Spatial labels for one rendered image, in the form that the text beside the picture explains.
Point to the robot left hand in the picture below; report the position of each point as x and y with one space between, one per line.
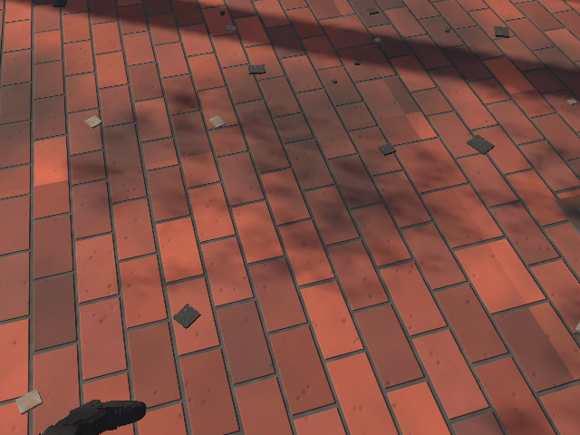
95 417

